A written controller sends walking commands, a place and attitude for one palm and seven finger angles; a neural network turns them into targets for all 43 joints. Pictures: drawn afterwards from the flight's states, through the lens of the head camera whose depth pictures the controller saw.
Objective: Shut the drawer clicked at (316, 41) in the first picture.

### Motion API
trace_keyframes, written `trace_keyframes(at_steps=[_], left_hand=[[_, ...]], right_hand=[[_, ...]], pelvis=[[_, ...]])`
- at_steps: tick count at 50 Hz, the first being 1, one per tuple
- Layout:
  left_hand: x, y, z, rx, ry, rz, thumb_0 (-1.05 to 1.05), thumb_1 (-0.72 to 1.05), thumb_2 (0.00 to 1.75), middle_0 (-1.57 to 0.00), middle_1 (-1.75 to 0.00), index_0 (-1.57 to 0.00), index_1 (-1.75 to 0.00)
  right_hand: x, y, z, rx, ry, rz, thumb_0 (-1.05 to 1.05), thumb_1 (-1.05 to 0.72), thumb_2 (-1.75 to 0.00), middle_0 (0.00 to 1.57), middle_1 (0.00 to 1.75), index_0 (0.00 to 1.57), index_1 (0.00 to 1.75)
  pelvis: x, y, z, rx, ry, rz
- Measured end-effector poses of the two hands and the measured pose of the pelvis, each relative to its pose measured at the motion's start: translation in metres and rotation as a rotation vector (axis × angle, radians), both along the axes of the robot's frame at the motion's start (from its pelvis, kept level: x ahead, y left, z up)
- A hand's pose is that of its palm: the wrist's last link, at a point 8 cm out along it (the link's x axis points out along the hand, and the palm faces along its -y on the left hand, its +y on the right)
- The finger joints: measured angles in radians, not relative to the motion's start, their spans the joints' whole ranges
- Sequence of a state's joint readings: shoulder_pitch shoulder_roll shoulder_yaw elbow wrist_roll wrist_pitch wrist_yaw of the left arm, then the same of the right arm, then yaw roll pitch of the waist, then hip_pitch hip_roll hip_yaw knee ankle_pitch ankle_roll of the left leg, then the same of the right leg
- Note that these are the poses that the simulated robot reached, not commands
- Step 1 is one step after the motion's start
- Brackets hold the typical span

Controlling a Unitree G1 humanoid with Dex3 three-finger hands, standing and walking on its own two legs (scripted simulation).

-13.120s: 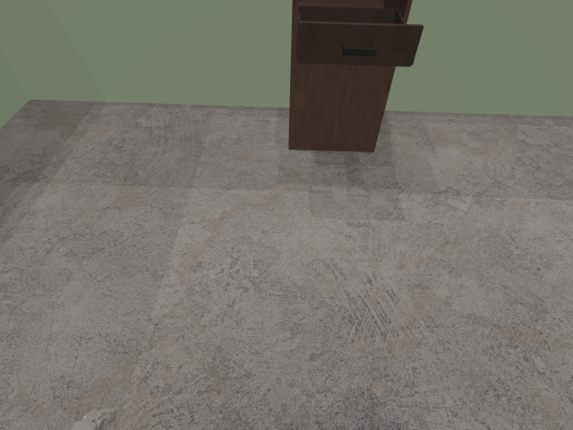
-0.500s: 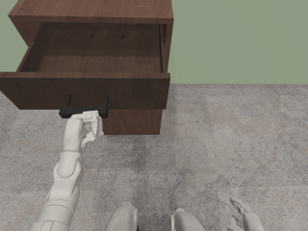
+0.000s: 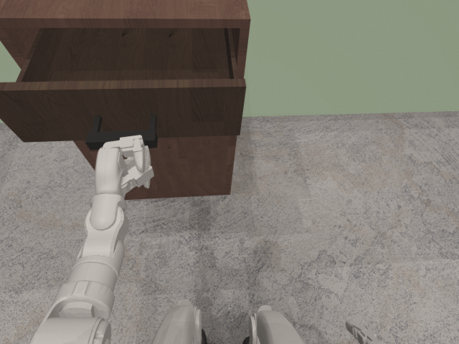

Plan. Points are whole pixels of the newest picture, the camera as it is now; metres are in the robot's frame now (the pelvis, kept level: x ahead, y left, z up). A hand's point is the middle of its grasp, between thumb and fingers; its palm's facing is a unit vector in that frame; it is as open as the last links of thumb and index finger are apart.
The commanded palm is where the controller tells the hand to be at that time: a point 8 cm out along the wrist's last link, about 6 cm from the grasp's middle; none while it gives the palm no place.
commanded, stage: push the drawer shut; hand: left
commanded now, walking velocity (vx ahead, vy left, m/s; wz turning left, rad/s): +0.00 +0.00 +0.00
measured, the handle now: (124, 130) +0.49 +0.19 +0.04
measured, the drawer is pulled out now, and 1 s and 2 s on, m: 0.17 0.06 0.00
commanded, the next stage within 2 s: pull the fist back off the drawer in 1.70 s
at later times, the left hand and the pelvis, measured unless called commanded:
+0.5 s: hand (149, 140) +0.47 +0.14 +0.03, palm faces +0.07 -1.00 -0.04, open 3.4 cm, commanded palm +0.45 +0.19 +0.04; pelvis -0.01 +0.00 -0.01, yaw +0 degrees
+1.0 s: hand (150, 116) +0.52 +0.15 +0.04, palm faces +0.06 -1.00 -0.03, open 3.6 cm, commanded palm +0.51 +0.19 +0.04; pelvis +0.00 +0.00 -0.01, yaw -2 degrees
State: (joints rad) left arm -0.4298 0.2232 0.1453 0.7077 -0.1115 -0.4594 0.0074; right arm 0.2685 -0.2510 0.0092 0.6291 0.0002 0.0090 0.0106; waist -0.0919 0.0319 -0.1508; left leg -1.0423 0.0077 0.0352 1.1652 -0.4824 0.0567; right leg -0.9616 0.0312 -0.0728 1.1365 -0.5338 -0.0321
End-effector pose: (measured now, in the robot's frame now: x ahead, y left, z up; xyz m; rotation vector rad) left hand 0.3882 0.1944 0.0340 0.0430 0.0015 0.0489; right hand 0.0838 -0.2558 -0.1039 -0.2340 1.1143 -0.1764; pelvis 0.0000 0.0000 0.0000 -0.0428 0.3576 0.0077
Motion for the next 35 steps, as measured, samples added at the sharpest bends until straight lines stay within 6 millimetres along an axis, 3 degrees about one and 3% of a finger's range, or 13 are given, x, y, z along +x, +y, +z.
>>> trace_keyframes(at_steps=[14,35], left_hand=[[0.030,0.002,0.000,0.001,-0.009,0.015,0.05,0.74,0.88,-1.40,-1.60,-1.40,-1.60],[0.078,0.004,0.004,-0.005,0.002,0.024,0.09,0.74,0.88,-1.40,-1.60,-1.40,-1.60]], right_hand=[[-0.022,-0.003,-0.005,-0.012,0.062,-0.020,0.01,-0.90,-0.90,0.20,0.30,0.21,0.30],[-0.078,-0.011,-0.007,-0.030,0.207,-0.094,0.01,-0.90,-0.90,0.20,0.30,0.21,0.30]], pelvis=[[-0.005,-0.002,-0.004,-0.002,0.017,-0.001],[-0.006,-0.006,-0.010,-0.011,0.057,-0.013]])
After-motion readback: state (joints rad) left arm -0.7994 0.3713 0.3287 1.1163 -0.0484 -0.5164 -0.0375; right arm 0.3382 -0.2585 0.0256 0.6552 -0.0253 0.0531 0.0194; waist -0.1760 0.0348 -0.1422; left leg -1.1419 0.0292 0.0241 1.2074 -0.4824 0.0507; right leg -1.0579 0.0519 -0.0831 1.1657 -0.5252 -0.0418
